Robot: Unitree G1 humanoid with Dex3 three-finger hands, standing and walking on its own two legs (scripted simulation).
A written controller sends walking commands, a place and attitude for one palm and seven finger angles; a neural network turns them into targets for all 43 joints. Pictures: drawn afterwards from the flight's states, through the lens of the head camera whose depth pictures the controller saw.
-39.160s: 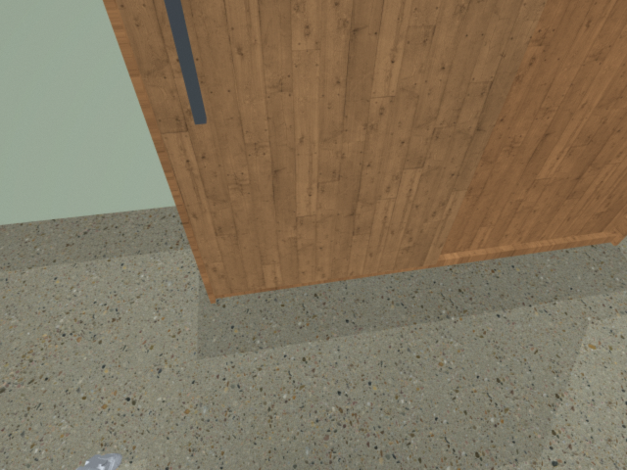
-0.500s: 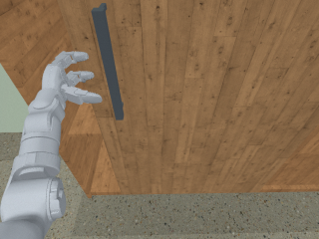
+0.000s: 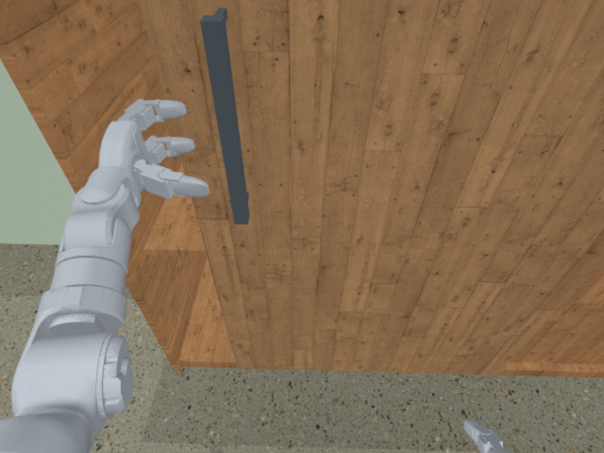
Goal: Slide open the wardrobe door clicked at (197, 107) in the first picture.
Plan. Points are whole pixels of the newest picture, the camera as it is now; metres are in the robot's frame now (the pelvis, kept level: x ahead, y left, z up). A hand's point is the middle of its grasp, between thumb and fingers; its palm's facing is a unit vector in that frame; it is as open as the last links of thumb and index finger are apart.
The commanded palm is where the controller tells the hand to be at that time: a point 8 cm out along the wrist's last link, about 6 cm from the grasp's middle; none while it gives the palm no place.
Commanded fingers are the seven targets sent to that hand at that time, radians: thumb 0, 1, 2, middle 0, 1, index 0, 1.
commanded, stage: move the hooked fingers beside the handle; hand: left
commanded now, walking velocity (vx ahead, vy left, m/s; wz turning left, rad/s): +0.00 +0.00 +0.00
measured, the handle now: (233, 132) +0.52 +0.12 +0.19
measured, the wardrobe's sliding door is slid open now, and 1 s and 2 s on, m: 0.20 0.20 0.20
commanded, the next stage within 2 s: feel for the door with the fingertips in 0.14 s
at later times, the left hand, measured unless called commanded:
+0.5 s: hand (204, 153) +0.44 +0.15 +0.20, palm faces +0.02 -1.00 +0.01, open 14.0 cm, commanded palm +0.42 +0.20 +0.19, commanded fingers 0.00 -0.50 0.30 -0.30 -1.20 -0.30 -1.20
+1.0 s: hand (218, 141) +0.47 +0.13 +0.20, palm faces +0.04 -1.00 +0.01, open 14.0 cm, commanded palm +0.45 +0.19 +0.19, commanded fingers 0.00 -0.50 0.30 -0.30 -1.20 -0.30 -1.20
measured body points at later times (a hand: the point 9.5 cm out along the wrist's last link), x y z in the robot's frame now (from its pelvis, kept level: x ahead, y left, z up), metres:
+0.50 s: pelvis +0.00 +0.00 +0.00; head -0.01 +0.00 +0.45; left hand +0.44 +0.20 +0.20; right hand +0.09 -0.26 -0.11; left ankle +0.01 +0.11 -0.74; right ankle +0.00 -0.12 -0.74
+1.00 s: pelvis +0.00 -0.01 +0.00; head +0.01 -0.01 +0.45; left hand +0.46 +0.19 +0.21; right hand +0.09 -0.27 -0.11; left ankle +0.01 +0.11 -0.74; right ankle +0.00 -0.12 -0.74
